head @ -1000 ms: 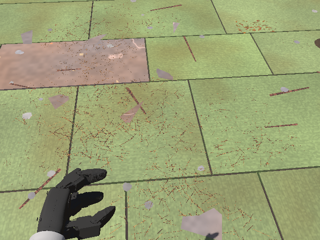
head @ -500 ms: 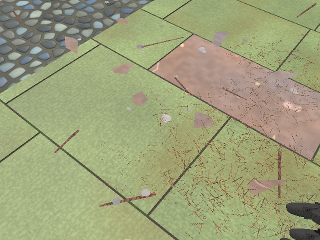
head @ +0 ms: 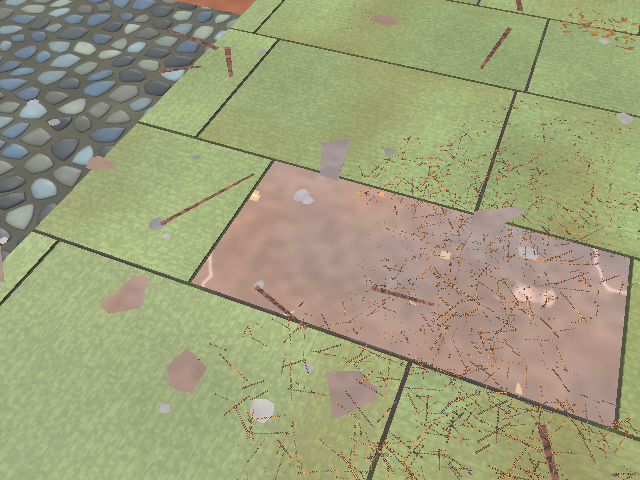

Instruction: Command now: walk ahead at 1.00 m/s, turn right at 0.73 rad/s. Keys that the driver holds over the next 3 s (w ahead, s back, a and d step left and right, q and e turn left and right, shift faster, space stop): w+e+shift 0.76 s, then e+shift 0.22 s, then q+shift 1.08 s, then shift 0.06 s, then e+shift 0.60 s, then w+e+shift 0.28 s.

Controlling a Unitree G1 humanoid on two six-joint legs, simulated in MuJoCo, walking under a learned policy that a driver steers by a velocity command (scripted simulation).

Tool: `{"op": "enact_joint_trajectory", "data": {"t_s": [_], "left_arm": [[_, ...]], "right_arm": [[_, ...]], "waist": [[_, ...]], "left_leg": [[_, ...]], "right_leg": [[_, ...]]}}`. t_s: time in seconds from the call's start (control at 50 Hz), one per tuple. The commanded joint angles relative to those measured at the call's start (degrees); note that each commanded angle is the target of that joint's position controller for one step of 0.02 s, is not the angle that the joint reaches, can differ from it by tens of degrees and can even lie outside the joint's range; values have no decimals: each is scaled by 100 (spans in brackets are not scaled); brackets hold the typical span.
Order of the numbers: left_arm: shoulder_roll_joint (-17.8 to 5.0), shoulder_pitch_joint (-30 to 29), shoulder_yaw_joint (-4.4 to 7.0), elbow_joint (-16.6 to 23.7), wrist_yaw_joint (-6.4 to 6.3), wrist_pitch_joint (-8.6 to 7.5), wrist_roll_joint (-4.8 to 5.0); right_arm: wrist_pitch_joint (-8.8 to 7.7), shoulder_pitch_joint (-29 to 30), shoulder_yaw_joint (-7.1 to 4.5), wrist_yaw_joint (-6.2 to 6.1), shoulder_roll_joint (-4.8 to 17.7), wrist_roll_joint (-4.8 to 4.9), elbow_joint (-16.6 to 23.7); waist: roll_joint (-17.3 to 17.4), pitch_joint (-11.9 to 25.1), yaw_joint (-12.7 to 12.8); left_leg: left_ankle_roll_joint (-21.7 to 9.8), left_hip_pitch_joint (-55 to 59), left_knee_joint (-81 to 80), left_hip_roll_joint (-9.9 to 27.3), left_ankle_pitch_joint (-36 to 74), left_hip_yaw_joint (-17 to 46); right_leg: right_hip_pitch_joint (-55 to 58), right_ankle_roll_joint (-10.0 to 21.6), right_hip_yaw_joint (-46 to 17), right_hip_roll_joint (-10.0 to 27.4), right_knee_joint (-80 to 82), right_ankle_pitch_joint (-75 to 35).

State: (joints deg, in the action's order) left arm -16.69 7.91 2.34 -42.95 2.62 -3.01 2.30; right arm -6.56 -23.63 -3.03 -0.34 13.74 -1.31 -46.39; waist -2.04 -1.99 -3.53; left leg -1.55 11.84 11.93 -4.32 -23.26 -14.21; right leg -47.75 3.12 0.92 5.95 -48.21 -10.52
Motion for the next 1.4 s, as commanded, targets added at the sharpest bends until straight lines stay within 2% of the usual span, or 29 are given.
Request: {"op": "enact_joint_trajectory", "data": {"t_s": [0.02,0.06,0.1,0.12,0.14,0.16,0.18,0.2,0.26,0.34,0.38,0.46,0.52,0.54,0.56,0.58,0.62,0.7,0.82,0.88,0.94,0.96,0.98,1.0,1.02,1.06,1.1,1.18,1.4], "left_arm": [[-355,-389,82,524,192,-130,41],[-709,538,257,440,164,7,138],[-1459,3141,638,-174,3,285,78],[-1450,3352,652,-379,-81,389,-1],[-1225,2242,398,32,-16,154,-268],[-805,2066,350,343,-3,28,-301],[-706,2029,343,320,29,-127,-294],[-627,1636,318,372,75,-248,-225],[-658,958,304,597,-53,-297,-139],[-501,1156,254,493,-312,-196,-15],[-625,1261,313,419,-350,-102,-8],[-542,1432,368,275,-396,-60,87],[-349,858,295,563,-299,-20,-194],[493,1211,55,808,-264,-33,-300],[247,1996,-35,1026,-264,-98,287],[-292,1562,51,786,-329,-25,274],[-488,531,125,946,-279,16,-96],[-160,195,91,1257,-132,179,66],[-255,-597,33,1532,27,109,-129],[-331,-770,111,1505,209,23,-146],[-1080,1094,508,1054,195,137,-76],[-1320,1926,662,815,64,217,-59],[-1606,1576,658,883,-114,290,-59],[-1664,1005,477,1401,-96,107,-521],[-1263,668,450,1583,-53,107,-521],[-712,155,259,1360,-51,-17,-235],[-515,1,139,1119,-67,-75,-349],[-450,-7,94,599,-168,-165,-497],[-680,-59,284,405,-465,341,-341]], "right_arm": [[15,425,-224,-160,1150,8,422],[223,661,-341,-242,1568,61,506],[238,1585,-356,-135,1602,148,738],[16,2135,-103,23,634,195,911],[-265,719,166,143,-170,312,1343],[-455,1117,166,196,444,334,1477],[-493,1658,81,189,688,443,1638],[-433,1663,78,118,665,321,1581],[-195,1519,9,9,773,76,1451],[-103,2760,143,-45,351,-18,1894],[-108,3136,148,-11,203,80,2046],[-184,3049,-126,7,731,377,2067],[-218,442,-442,-61,1221,418,1570],[-161,-566,-451,-67,1567,260,1355],[-194,-147,-458,85,1767,52,1360],[-131,438,-351,58,1008,71,1589],[-10,541,-289,13,839,58,1338],[-52,664,-132,75,381,147,777],[-4,1049,-199,-71,957,64,551],[38,645,-279,-186,1466,109,371],[160,873,-409,-235,1833,272,529],[133,985,-362,-180,1587,334,648],[44,898,-117,-74,647,38,821],[-69,-385,42,26,729,91,971],[-48,178,-46,29,1415,176,887],[169,644,-38,-138,1248,224,837],[440,413,-36,-191,1189,251,669],[527,418,46,-216,706,214,567],[809,1484,-106,26,825,244,1099]], "waist": [[443,-377,357],[1054,213,1006],[972,1082,2373],[-1236,398,2315],[-2279,1229,630],[-1058,1641,982],[45,759,793],[960,426,405],[766,-87,22],[320,-400,502],[-67,-227,796],[-442,61,789],[-423,1714,-688],[1361,2473,-554],[3608,2597,58],[2252,1579,-196],[376,572,-227],[674,-38,166],[262,-730,277],[393,-313,214],[923,697,1284],[372,963,1648],[-1578,849,1090],[-1540,2891,429],[-144,3330,854],[930,1677,394],[583,1053,114],[132,1002,82],[-315,523,570]], "left_leg": [[160,-875,11,1418,6350,-88],[171,-417,1357,1652,8895,-72],[-4,-1785,4594,1538,8490,164],[219,-3724,7903,17,1571,294],[263,-5950,9237,-390,-1090,1851],[-145,-5981,8766,-145,-519,2484],[-300,-6028,7939,58,-156,2396],[-311,-5667,7153,391,198,2420],[107,-4767,5991,703,495,2418],[548,-4072,3480,597,1676,1889],[670,-3301,2405,270,2537,1676],[666,-2911,1506,263,2629,2144],[157,-12,2149,897,1468,2358],[-190,1726,1717,1951,-424,4370],[-1064,1901,413,3080,-2814,7643],[-977,1132,221,2727,-3424,6984],[-633,-333,398,2178,-819,4799],[-513,-1434,165,1813,993,2911],[-332,-2219,-170,1470,3390,897],[22,-1904,408,1306,5599,357],[106,-1890,2880,1574,7626,403],[318,-2838,4607,1234,5318,406],[523,-4307,7066,25,-1007,439],[549,-5203,8555,-20,-1599,2122],[387,-4899,8235,301,-865,2412],[428,-4952,7064,908,-181,2077],[500,-4049,6446,1159,-140,2035],[667,-3497,5144,1115,461,1966],[616,-4553,3720,1185,571,1429]], "right_leg": [[1376,261,822,-570,733,-137],[2359,436,1103,-989,499,818],[5383,913,328,-839,652,1250],[6034,1270,-383,-659,995,787],[6968,2463,-3953,327,1924,3027],[6850,2385,-5139,671,3178,4786],[5935,2050,-5145,652,3720,5074],[5076,1818,-4817,546,3673,4865],[3393,1734,-3547,-200,3650,3263],[2322,1410,-2326,-838,3574,2122],[2046,1127,-2209,-998,3457,2258],[3179,832,-2828,-707,2685,2513],[2850,331,-2321,-848,-399,847],[1330,236,-1797,-1387,-2433,4409],[-198,144,-1353,-1057,-3711,4215],[-559,61,-1136,-603,-4039,3447],[-180,35,-807,-292,-3692,2918],[4,94,-767,278,-3008,2808],[387,-163,-83,105,-940,999],[1893,-12,708,-605,526,374],[4083,484,645,-1149,852,892],[5478,750,127,-973,1433,298],[6280,1194,-1349,-160,1428,-2533],[7445,2653,-4301,1652,1769,-2965],[6908,2448,-4393,1560,2361,-1192],[4938,1771,-3137,1044,2632,-210],[3279,1553,-2239,790,2791,-885],[2694,1389,-722,491,2957,-1923],[4250,1164,-255,1158,3065,486]]}}
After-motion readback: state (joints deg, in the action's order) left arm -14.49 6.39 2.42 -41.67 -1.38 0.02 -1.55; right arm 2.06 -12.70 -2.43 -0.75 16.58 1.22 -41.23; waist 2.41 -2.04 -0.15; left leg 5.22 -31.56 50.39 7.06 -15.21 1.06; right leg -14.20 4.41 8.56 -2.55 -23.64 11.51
